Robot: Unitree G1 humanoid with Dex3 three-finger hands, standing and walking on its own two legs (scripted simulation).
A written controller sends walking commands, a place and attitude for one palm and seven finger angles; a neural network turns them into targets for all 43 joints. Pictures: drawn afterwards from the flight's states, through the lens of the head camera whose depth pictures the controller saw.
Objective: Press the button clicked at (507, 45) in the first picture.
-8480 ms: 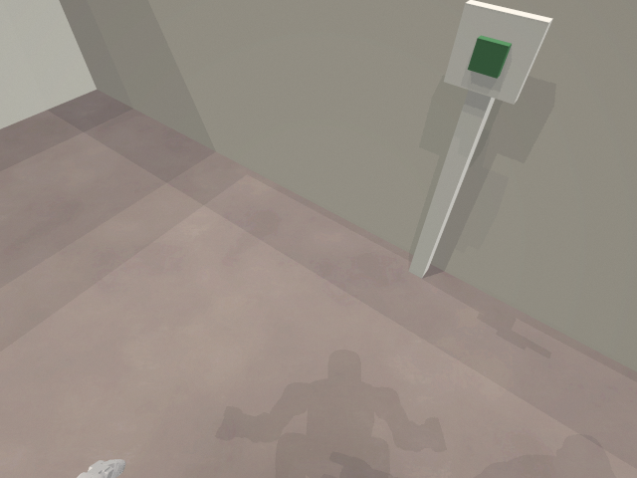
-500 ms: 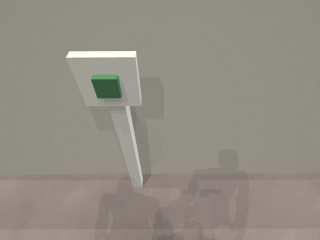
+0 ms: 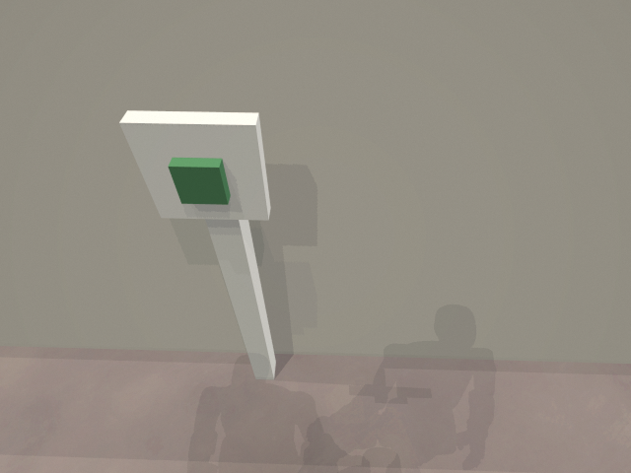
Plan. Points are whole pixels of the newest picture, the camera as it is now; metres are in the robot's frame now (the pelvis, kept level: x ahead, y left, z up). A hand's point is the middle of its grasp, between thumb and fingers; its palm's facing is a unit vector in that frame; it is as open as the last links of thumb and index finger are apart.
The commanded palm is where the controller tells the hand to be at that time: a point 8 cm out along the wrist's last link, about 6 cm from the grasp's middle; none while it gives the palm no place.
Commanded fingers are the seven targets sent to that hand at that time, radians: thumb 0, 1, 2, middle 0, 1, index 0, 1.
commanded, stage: come to a stop and stand still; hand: left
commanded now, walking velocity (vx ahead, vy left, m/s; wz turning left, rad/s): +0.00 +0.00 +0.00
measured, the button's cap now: (201, 180) +0.48 +0.20 +0.11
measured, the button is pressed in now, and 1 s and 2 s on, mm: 0 0 0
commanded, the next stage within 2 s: look again from close up in 0.18 s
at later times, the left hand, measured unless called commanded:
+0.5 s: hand out of the picture +0.00 +0.17 -0.17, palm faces +0.03 -0.98 -0.20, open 7.4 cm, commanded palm none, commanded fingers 0.00 0.90 0.90 -0.20 -0.30 -0.20 -0.30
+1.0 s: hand out of the picture +0.10 +0.21 -0.08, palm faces +0.25 -0.95 -0.20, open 7.1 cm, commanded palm +0.08 +0.23 -0.05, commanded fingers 0.00 0.90 0.90 -0.42 -0.54 -0.42 -0.54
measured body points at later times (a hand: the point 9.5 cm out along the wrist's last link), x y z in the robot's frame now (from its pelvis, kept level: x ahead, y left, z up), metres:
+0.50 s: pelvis +0.00 +0.00 +0.00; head +0.01 +0.00 +0.45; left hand +0.00 +0.23 -0.16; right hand +0.00 -0.22 -0.16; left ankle -0.04 +0.15 -0.74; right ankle -0.04 -0.09 -0.74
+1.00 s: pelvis -0.02 +0.02 +0.00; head -0.01 +0.00 +0.45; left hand +0.09 +0.26 -0.06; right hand +0.04 -0.23 -0.14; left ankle -0.04 +0.15 -0.74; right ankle -0.04 -0.09 -0.74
